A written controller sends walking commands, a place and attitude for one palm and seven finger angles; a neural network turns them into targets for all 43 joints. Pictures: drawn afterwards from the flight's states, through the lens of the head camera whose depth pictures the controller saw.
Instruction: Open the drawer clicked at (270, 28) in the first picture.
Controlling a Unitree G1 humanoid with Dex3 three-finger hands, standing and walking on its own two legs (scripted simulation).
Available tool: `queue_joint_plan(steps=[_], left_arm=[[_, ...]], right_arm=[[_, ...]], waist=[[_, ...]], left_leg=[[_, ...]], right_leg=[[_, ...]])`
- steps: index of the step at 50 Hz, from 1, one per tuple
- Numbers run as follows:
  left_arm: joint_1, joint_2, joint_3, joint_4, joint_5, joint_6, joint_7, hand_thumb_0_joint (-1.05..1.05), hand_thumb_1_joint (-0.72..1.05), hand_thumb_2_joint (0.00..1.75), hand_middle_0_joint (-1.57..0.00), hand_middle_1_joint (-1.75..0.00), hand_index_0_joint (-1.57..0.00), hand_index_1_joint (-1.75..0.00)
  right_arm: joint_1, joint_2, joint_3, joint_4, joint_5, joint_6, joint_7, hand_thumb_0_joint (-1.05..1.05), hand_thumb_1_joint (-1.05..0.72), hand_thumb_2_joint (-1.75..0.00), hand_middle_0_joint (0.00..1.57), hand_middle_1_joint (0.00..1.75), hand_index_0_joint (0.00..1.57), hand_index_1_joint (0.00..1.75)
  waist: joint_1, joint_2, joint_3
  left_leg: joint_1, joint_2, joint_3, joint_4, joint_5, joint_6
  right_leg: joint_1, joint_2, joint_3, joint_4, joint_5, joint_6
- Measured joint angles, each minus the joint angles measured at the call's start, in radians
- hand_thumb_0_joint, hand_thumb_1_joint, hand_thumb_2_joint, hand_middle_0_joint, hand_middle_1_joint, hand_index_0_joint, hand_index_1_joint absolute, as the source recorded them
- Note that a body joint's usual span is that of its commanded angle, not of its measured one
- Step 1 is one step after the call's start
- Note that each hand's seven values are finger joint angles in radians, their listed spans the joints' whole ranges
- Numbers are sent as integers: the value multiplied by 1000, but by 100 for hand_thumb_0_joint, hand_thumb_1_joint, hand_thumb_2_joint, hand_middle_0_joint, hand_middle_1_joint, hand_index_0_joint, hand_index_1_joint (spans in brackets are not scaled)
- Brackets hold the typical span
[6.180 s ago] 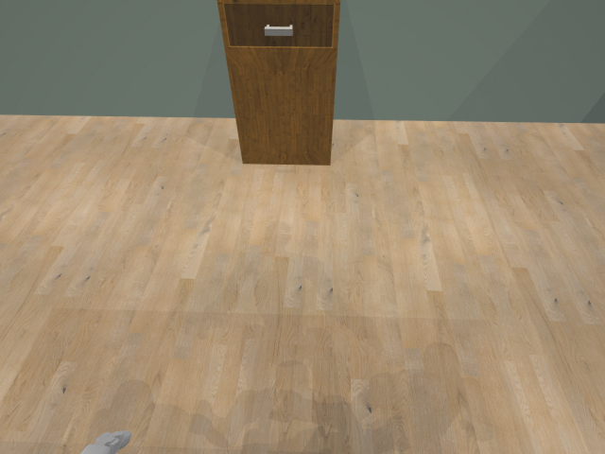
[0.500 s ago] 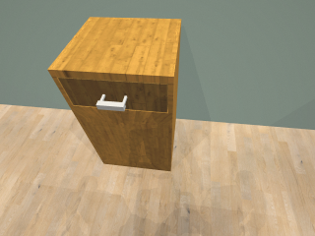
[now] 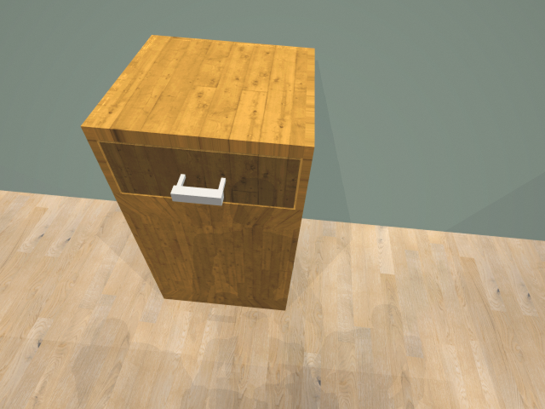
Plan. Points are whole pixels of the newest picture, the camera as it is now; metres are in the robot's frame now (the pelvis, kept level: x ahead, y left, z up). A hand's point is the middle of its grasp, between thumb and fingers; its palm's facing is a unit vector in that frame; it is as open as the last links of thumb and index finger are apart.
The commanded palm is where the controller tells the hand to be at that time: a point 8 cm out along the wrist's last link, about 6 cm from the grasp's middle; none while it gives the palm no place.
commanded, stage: come to a stop and stand still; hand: left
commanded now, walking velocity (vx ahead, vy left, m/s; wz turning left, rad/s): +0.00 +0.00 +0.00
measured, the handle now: (200, 188) +0.56 +0.21 -0.07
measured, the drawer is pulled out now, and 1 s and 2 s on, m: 0.00 0.00 0.00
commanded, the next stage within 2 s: look again from close up in 0.06 s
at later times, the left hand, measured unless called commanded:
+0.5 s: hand out of the picture +0.00 +0.15 -0.17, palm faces +0.02 -0.97 -0.23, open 7.4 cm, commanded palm none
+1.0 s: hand (172, 371) +0.18 +0.16 -0.04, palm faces +0.00 -0.59 -0.81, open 7.7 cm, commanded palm +0.10 +0.18 -0.04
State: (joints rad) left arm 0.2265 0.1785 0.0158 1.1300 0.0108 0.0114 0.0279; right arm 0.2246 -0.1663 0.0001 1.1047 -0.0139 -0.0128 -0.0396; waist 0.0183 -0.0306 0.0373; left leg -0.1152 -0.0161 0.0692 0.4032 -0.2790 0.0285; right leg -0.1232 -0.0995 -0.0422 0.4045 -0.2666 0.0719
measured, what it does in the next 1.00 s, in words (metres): shifts its weight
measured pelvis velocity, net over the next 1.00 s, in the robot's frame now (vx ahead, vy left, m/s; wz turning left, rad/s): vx -0.03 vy -0.05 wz -0.01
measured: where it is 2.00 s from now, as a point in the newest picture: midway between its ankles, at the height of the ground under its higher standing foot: outside the picture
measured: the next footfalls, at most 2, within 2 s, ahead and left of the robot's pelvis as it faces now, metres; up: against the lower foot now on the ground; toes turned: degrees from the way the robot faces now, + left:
none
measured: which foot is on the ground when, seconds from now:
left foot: down 0.00-1.00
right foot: down 0.00-1.00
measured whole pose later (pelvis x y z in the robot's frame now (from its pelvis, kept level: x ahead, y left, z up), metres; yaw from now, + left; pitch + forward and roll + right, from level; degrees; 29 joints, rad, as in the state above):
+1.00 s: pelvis -0.03 -0.05 -0.02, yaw +0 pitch +5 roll +2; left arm 0.35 0.28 -0.04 0.11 0.50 0.02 0.29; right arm 0.18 -0.26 -0.04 0.76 -0.01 -0.20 -0.08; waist 0.01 0.06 -0.07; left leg -0.38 0.04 0.06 0.62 -0.33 -0.04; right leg -0.43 -0.05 -0.04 0.71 -0.37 -0.01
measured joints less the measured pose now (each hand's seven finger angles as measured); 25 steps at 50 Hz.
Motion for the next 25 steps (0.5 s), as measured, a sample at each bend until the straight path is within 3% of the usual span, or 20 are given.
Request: queue_joint_plan(steps=[8,14,25], left_arm=[[-3,2,-2,2,-4,1,2,0,91,90,-19,-30,-19,-30],[13,-14,-26,-29,0,-29,12,0,90,90,-20,-30,-20,-30],[46,-38,-28,-31,-3,-17,-3,0,90,90,-20,-30,-20,-30]], right_arm=[[65,12,7,43,0,6,4,0,-91,-90,20,30,20,30],[88,4,12,-21,-5,-5,24,0,-91,-90,20,30,20,30],[76,-4,19,-29,-5,7,19,1,-92,-90,20,30,20,30]], waist=[[-14,17,13],[-28,54,31],[-19,78,0]], left_leg=[[12,4,-4,-16,8,-7],[-75,22,-11,99,-36,-12],[-60,38,-13,119,-46,-35]], right_leg=[[10,5,-4,-8,2,-6],[-65,17,-7,83,-31,-20],[-72,30,-7,147,-67,-42]])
